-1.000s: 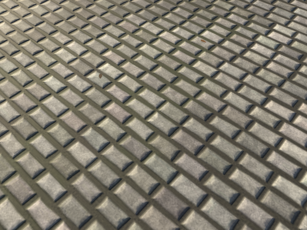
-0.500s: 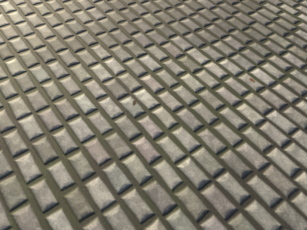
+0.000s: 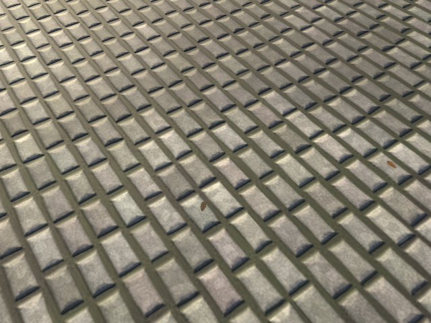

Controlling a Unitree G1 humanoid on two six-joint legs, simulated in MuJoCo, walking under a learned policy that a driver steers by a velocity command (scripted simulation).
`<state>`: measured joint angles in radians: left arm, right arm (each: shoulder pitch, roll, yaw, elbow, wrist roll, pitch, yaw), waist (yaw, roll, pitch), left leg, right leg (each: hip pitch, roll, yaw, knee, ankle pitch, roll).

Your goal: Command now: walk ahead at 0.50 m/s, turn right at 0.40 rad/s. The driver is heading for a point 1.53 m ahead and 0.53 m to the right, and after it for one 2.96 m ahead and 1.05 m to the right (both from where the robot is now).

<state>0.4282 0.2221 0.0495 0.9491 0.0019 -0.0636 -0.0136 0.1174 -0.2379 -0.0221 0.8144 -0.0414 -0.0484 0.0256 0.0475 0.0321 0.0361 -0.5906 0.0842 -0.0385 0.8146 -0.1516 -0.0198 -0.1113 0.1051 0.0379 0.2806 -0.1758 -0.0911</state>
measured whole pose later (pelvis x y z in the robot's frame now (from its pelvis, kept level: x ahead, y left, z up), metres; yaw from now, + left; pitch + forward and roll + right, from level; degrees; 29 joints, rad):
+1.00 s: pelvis +0.46 -0.11 +0.00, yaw -33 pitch +1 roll +0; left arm 0.34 0.25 0.05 0.84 0.00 -0.05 -0.01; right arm 0.19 -0.26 -0.04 0.77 -0.04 -0.02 0.02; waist 0.01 0.04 0.05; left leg -0.63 0.14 0.00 1.00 -0.20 -0.02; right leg -0.11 0.14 0.01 0.29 -0.18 -0.13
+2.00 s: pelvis +0.92 -0.40 +0.00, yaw -23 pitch +1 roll +0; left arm 0.23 0.23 0.03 0.84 0.03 -0.09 0.01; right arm 0.30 -0.29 -0.07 0.89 -0.02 -0.02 0.03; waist -0.01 0.04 0.03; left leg -0.48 0.03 -0.01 1.11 -0.31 0.07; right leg -0.22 0.00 -0.13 0.38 -0.18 -0.05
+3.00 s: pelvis +1.43 -0.49 -0.02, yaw -11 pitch +0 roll +0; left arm 0.17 0.26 0.05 0.82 0.00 -0.04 -0.02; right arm 0.27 -0.24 -0.03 0.89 -0.02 -0.06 -0.03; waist -0.01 0.01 0.09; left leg -0.31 -0.07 0.01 1.25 -0.44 0.01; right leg -0.41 0.10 -0.06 0.52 -0.12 -0.12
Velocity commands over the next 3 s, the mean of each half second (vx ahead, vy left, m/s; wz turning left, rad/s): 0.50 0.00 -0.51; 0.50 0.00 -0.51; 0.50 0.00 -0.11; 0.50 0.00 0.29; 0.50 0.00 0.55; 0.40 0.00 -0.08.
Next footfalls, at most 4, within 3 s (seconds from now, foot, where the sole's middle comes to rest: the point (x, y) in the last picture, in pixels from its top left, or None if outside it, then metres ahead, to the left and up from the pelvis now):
0.18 left None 0.26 0.13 -0.78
0.72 right None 0.45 -0.15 -0.78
1.30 left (295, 229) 0.81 -0.19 -0.78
1.82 right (380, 203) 0.94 -0.51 -0.78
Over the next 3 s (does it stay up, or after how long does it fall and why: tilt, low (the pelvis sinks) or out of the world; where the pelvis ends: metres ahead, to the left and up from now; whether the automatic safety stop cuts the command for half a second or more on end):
stays up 1.43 -0.49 -0.02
